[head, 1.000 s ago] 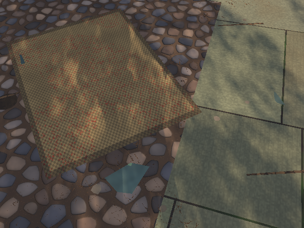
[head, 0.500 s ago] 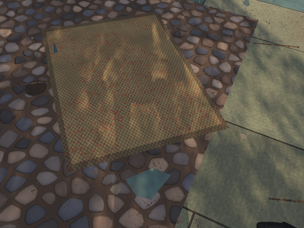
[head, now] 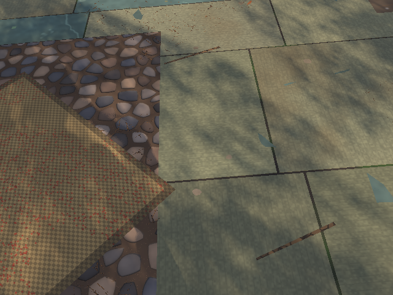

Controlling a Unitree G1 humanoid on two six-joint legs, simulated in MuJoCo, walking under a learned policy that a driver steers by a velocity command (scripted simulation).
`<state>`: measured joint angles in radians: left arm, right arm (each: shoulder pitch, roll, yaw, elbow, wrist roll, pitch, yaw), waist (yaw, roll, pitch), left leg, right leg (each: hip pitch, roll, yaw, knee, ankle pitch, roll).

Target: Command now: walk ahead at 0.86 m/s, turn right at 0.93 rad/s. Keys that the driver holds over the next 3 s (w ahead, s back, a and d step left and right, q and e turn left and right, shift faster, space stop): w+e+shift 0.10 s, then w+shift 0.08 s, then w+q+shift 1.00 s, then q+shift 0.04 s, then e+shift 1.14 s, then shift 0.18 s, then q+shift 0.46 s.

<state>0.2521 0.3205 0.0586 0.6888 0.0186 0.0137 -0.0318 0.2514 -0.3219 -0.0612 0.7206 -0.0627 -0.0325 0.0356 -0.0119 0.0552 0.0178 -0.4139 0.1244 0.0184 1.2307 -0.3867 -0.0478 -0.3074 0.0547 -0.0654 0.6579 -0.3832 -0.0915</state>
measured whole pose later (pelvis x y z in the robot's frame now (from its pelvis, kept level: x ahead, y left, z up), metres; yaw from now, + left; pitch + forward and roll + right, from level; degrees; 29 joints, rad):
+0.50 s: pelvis +0.43 -0.03 +0.01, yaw -6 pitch +0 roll +2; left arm 0.15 0.29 -0.01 0.73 0.08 -0.09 -0.03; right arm 0.42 -0.32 -0.06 0.88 -0.02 -0.05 0.02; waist -0.05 -0.03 0.03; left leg -0.26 -0.16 -0.01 0.48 -0.21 0.12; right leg -0.46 0.00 0.06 1.23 -0.29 -0.05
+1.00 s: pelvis +0.89 -0.09 +0.01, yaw +19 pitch +2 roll -3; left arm 0.43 0.34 0.06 0.86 0.03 -0.10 0.00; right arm 0.10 -0.39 -0.08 0.69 -0.03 0.00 0.07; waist 0.05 0.05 0.00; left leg -0.75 0.05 0.03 1.20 -0.17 0.09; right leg -0.02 -0.02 -0.19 0.34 -0.32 0.02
